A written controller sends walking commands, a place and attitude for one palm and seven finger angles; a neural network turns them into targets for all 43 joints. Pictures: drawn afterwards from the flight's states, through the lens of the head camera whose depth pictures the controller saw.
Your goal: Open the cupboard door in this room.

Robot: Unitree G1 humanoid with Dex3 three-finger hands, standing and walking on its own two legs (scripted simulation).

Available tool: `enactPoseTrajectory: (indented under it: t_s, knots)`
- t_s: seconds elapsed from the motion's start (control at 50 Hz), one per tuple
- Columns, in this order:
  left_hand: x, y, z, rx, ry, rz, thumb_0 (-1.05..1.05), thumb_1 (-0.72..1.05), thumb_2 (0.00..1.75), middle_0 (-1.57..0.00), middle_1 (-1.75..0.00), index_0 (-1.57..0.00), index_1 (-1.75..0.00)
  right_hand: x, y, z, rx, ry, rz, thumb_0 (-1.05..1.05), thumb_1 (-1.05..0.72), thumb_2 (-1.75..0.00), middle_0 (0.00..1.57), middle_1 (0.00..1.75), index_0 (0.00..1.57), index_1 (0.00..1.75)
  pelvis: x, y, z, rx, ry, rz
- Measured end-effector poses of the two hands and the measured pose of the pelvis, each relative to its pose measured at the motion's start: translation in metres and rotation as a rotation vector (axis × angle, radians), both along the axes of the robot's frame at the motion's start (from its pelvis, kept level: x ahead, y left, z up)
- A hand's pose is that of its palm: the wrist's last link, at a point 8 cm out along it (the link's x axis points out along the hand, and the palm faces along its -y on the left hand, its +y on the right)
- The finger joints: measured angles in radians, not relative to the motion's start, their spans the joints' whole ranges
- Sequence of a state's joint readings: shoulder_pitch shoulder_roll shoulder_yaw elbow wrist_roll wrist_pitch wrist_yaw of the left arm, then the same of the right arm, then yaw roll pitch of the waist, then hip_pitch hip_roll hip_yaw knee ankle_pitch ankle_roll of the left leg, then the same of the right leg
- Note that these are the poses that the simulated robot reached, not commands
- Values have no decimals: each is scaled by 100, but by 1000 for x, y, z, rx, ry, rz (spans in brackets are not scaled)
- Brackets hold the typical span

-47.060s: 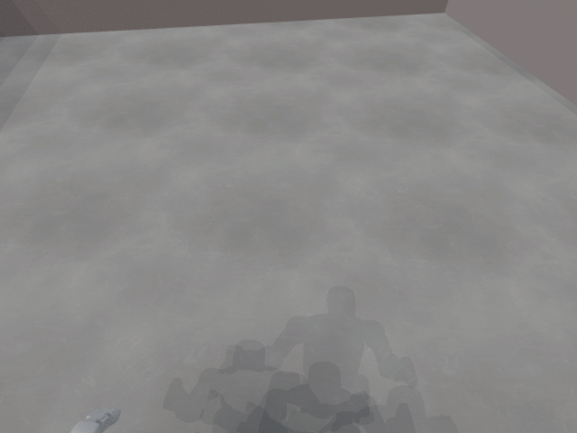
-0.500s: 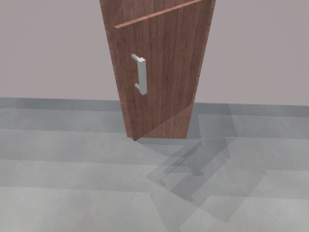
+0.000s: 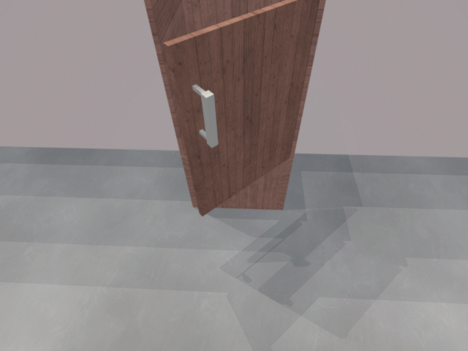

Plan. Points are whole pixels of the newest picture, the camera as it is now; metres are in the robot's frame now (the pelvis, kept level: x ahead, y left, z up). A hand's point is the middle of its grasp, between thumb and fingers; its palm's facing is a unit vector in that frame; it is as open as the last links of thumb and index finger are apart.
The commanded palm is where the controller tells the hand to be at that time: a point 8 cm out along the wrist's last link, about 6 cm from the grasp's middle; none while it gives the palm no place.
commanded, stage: look to check the result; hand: left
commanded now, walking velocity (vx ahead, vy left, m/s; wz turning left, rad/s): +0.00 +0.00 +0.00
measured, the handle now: (205, 116) +0.59 +0.10 +0.06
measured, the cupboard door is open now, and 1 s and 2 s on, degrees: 42 42 42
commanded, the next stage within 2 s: walk to a spot facing it in 0.16 s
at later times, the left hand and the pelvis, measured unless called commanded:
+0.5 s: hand out of the picture +0.07 +0.21 -0.17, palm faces -0.05 -0.96 -0.29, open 7.4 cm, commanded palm none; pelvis +0.01 +0.00 -0.01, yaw -4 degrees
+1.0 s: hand out of the picture +0.11 +0.17 -0.17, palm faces -0.26 -0.92 -0.30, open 7.4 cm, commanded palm none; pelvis -0.03 -0.02 -0.02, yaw -19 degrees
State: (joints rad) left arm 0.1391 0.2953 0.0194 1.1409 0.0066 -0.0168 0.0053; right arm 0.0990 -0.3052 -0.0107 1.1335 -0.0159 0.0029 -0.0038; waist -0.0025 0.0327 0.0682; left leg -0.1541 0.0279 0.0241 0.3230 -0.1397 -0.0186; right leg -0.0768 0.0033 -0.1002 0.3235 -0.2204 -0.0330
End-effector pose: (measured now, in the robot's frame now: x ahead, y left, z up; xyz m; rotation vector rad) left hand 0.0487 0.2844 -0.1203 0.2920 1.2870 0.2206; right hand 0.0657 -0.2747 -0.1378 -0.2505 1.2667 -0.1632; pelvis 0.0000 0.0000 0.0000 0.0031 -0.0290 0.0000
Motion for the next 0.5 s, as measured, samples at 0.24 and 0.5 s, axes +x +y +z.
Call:
enactPoseTrajectory:
  t_s: [0.24, 0.5]
  knots:
    - [12, -9, -2, -13, -11, -10, 1, 90, 90, -20, -30, -21, -30, 7, -7, 3, -10, -4, -3, 0, -91, -90, 20, 30, 21, 30, 7, -4, 0, 1, 1, -4]
    - [20, -28, -15, -50, 25, -41, 0, 90, 90, -20, -30, -21, -30, -14, 6, -6, 9, 3, -92, 0, -91, -90, 20, 30, 20, 30, 9, -4, -5, -4, 7, -77]
